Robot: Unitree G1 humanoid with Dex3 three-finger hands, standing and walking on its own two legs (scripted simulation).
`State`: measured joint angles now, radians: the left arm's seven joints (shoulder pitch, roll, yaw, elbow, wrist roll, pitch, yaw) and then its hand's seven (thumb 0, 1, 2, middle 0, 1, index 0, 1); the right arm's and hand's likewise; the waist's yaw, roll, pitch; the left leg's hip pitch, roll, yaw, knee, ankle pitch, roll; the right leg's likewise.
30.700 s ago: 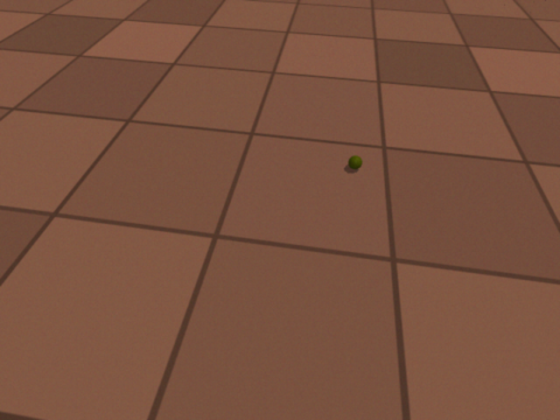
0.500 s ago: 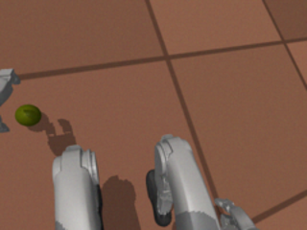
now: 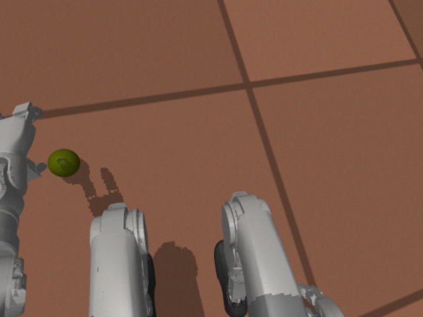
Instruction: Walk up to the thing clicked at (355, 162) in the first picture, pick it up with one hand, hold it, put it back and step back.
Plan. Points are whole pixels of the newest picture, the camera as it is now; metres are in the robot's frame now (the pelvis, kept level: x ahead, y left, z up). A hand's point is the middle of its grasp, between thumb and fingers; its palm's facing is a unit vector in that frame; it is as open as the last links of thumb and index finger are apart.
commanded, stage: home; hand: left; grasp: from above
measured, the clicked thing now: (64, 163) +0.46 +0.33 -0.33
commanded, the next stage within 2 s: none
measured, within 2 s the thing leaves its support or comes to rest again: neither
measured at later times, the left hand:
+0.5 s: hand out of the picture +0.27 +0.26 +0.09, palm faces -0.02 -0.89 -0.45, open 7.4 cm
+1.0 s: hand out of the picture +0.22 +0.21 +0.29, palm faces +0.19 -0.96 -0.20, open 7.4 cm
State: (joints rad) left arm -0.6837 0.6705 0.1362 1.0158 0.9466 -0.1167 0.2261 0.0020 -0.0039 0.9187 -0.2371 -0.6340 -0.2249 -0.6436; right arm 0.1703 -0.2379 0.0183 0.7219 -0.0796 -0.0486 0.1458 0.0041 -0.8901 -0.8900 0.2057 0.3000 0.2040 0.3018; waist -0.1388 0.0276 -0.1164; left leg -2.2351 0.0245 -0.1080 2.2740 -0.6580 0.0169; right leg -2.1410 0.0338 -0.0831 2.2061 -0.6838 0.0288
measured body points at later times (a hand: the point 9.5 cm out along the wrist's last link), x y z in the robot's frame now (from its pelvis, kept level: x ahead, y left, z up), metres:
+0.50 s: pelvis +0.02 +0.00 +0.19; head +0.16 +0.05 +0.62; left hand +0.27 +0.30 +0.12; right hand +0.26 -0.22 +0.10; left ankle +0.08 +0.12 -0.34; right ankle +0.10 -0.12 -0.34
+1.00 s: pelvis +0.08 +0.01 +0.34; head +0.10 +0.02 +0.79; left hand +0.21 +0.26 +0.31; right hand +0.25 -0.22 +0.27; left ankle +0.08 +0.12 -0.34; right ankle +0.10 -0.12 -0.34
